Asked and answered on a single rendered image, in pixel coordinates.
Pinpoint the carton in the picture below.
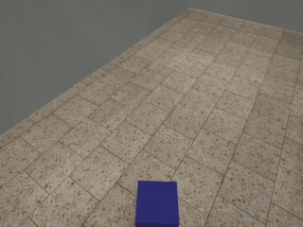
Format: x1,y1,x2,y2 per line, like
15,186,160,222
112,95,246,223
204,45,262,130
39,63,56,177
134,181,180,227

